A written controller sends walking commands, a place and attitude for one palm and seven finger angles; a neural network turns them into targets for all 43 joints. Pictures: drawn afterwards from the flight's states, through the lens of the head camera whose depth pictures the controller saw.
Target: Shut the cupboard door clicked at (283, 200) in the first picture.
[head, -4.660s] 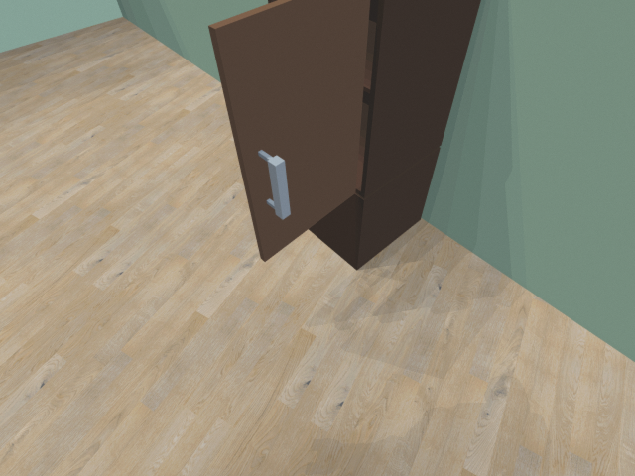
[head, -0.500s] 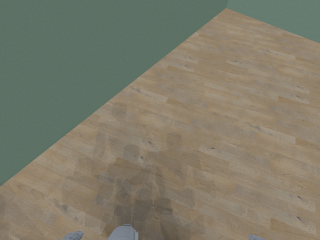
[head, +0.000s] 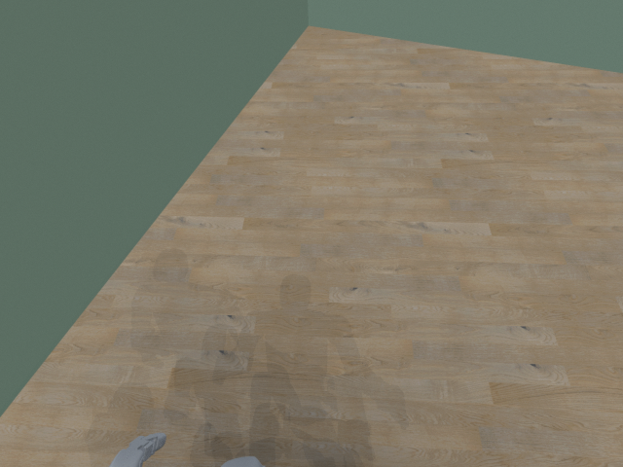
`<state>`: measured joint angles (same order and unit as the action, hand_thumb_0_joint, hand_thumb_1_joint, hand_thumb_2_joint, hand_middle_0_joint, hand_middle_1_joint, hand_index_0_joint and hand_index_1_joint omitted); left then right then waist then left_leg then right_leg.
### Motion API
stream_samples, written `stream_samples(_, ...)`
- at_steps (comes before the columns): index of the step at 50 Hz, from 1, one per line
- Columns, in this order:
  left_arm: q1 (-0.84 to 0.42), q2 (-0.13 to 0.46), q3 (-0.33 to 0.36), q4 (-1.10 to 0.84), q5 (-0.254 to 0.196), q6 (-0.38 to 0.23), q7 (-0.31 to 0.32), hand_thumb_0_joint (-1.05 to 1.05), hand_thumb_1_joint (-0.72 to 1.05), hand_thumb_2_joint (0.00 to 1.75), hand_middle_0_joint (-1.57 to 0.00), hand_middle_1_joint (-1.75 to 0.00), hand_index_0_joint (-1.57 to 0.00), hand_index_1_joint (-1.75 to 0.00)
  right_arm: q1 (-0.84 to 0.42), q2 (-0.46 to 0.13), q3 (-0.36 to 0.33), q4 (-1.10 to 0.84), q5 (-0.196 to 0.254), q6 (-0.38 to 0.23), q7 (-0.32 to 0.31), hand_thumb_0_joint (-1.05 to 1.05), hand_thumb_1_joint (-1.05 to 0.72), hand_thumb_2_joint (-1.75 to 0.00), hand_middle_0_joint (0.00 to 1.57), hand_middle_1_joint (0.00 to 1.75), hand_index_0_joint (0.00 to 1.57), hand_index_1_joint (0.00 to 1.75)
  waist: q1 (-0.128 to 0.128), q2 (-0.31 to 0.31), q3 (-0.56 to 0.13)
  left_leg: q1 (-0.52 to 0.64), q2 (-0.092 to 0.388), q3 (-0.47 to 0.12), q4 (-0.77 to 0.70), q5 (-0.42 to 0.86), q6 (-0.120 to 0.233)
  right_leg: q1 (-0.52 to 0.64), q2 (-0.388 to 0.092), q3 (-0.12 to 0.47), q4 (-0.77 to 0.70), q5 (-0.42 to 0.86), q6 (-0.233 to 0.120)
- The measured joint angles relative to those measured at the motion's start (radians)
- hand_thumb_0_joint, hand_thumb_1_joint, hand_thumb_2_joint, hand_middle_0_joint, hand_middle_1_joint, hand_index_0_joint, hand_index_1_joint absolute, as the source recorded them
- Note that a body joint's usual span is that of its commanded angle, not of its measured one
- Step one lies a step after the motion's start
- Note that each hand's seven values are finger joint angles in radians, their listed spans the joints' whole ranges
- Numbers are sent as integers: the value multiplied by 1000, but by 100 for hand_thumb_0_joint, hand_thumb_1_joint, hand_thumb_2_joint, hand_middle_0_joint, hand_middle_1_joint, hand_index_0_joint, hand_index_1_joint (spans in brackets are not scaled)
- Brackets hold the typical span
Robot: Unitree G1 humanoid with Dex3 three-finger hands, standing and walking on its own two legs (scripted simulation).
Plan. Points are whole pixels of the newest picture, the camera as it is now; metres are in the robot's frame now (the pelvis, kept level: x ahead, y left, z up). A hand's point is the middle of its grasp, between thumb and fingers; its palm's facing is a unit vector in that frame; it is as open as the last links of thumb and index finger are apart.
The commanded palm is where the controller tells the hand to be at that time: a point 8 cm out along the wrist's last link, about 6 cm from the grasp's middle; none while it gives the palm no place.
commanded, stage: walk around to get in front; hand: left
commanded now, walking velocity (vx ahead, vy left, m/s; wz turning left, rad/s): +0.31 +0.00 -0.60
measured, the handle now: out of the picture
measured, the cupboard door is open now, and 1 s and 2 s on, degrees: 93 93 93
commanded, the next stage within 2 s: walk to a spot facing it in 0.74 s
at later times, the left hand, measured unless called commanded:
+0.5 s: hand (212, 362) +0.28 +0.19 -0.15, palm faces -0.28 -0.95 -0.17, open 7.4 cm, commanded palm none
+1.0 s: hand (350, 240) +0.52 -0.04 -0.14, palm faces -0.52 -0.82 -0.23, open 7.2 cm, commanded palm none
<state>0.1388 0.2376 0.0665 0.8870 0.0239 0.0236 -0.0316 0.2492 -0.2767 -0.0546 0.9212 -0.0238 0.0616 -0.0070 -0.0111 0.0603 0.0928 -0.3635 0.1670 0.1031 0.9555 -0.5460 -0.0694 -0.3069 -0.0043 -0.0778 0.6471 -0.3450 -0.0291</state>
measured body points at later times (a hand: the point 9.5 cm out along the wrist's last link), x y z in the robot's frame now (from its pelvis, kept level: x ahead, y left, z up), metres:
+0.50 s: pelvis +0.17 +0.01 +0.02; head +0.22 +0.03 +0.47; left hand +0.30 +0.24 -0.14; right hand +0.16 -0.24 -0.11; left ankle +0.18 +0.12 -0.72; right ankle +0.09 -0.11 -0.62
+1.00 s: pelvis +0.34 -0.15 +0.02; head +0.37 -0.18 +0.47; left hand +0.55 +0.00 -0.12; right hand +0.23 -0.36 -0.14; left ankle +0.45 +0.00 -0.64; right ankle +0.32 -0.18 -0.72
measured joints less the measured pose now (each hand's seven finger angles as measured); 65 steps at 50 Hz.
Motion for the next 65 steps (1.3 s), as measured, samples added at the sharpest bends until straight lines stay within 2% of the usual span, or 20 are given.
stream_samples(2,29,-15,-3,4,-2,-9,11,0,90,90,-19,-30,-20,-30,-12,-8,-6,13,-2,8,6,0,-90,-90,20,30,20,30,7,-3,-9,-69,-29,-35,114,43,-4,28,7,19,-39,-4,-1)
stream_samples(5,77,-23,-6,26,0,-20,17,0,90,90,-20,-30,-20,-30,-38,0,-9,3,-7,-2,19,1,-91,-90,20,30,20,30,14,-33,-22,-128,-52,-45,108,135,-15,74,14,64,-126,30,-1)
stream_samples(12,158,-31,-9,86,4,-33,4,0,90,90,-20,-30,-20,-30,-98,37,-3,-43,-2,-53,27,1,-91,-90,20,30,20,30,46,-83,-35,-107,-97,-56,-193,209,-20,160,27,159,-217,28,7)
stream_samples(15,187,-26,-1,104,3,-28,2,1,90,90,-20,-30,-20,-30,-108,50,9,-54,0,-79,23,0,-91,-90,20,30,20,30,59,-97,-47,-26,-122,-40,-370,257,-9,176,31,195,-166,-34,24)
stream_samples(16,196,-24,2,108,0,-24,1,1,90,90,-20,-30,-20,-30,-108,52,14,-59,-3,-95,19,0,-90,-90,20,30,20,30,58,-96,-53,-4,-121,-35,-409,301,15,159,38,202,-106,-67,20)
stream_samples(19,175,-4,11,127,0,-5,-1,1,90,90,-20,-30,-20,-30,-98,77,32,-67,-17,-121,8,0,-90,-90,20,30,20,30,49,-117,-48,18,-108,11,-345,270,78,12,35,153,294,-150,10)
stream_samples(21,146,8,20,126,9,-1,-9,1,90,90,-20,-30,-20,-30,-64,93,41,-64,-20,-125,4,0,-90,-90,20,30,20,30,39,-120,-50,65,-95,33,-381,248,81,-89,15,100,481,-93,15)
stream_samples(24,89,20,28,95,16,-1,-21,1,91,90,-19,-30,-20,-30,-8,108,47,-31,-16,-128,-5,0,-90,-90,20,30,20,30,35,-114,-41,146,-80,65,-477,263,68,-208,-26,52,570,15,31)
stream_samples(27,35,21,26,61,16,-1,-26,1,91,90,-19,-30,-20,-30,48,111,47,11,-13,-129,-9,0,-90,-90,20,30,20,30,28,-98,-30,217,-66,106,-549,262,62,-291,-53,34,529,82,39)
stream_samples(31,-36,15,18,38,16,5,-30,1,91,90,-19,-30,-19,-30,123,103,39,59,-15,-122,-8,0,-90,-90,20,30,20,30,-2,-78,-13,302,-53,164,-590,227,40,-328,-73,5,347,144,35)
stream_samples(36,-122,6,5,18,14,3,-33,1,91,90,-19,-30,-19,-30,207,86,31,108,-19,-107,-6,0,-90,-90,20,30,20,30,-52,-60,13,389,-29,225,-560,134,-8,-265,-45,-49,100,125,-6)
stream_samples(38,-139,5,-2,2,13,-15,-32,1,91,90,-19,-30,-19,-30,239,83,31,129,-15,-97,-3,0,-90,-90,20,30,20,30,-58,-56,19,392,1,234,-456,75,-27,-191,-16,-71,16,118,-38)
stream_samples(39,-141,8,-4,-6,13,-33,-30,1,91,90,-19,-30,-20,-30,252,87,32,141,-8,-89,1,0,-90,-90,20,30,20,30,-54,-68,18,355,18,225,-328,56,-24,-156,-11,-67,-9,123,-64)
stream_samples(42,-122,-5,-7,-8,-7,-65,-6,0,91,90,-19,-30,-20,-30,191,79,27,152,10,-56,5,1,-90,-90,20,30,20,30,-53,-65,45,136,1,34,184,41,-6,-129,18,-53,57,66,-88)
stream_samples(44,-88,-19,-16,11,-14,-63,8,0,91,90,-19,-30,-20,-30,132,75,21,134,10,-54,1,1,-91,-90,20,30,20,30,-57,-60,45,10,-12,-25,307,114,-2,-68,36,-43,-3,73,-74)
stream_samples(48,-14,-51,-28,71,-15,-67,30,0,91,90,-19,-30,-20,-30,23,82,21,80,2,-62,-5,1,-91,-90,20,30,20,30,-60,-62,13,-158,-17,-62,204,212,0,43,58,-22,-158,109,-87)
stream_samples(52,25,-48,-23,109,-18,-82,45,-2,95,90,-20,-30,-20,-30,-26,99,24,64,7,-62,-5,0,-91,-90,20,30,20,30,-42,-53,-33,-215,-39,-80,45,297,1,141,69,-40,-263,110,-85)
stream_samples(60,92,-66,-34,141,-9,-66,54,-1,93,90,-20,-30,-20,-30,-66,119,29,88,8,-24,8,0,-91,-90,20,30,20,30,1,-66,-71,-147,-98,-3,-118,270,12,256,55,-121,-264,1,-69)
stream_samples(63,118,-65,-32,147,-5,-55,54,0,92,90,-20,-30,-20,-30,-79,118,30,79,3,-23,12,0,-91,-90,20,30,20,30,10,-90,-58,-83,-129,33,-204,242,32,256,23,-148,-185,-71,-54)
stream_samples(65,138,-65,-31,149,-8,-46,51,0,92,90,-20,-30,-20,-30,-78,106,30,62,-4,-33,16,0,-91,-90,20,30,20,30,5,-93,-48,-16,-148,39,-306,346,65,218,-5,-171,-47,-122,-33)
